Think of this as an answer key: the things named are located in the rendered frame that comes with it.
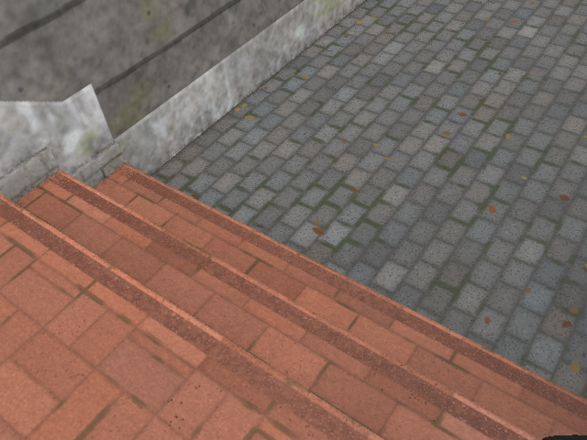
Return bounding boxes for stairs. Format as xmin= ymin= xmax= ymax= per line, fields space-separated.
xmin=15 ymin=163 xmax=587 ymax=440

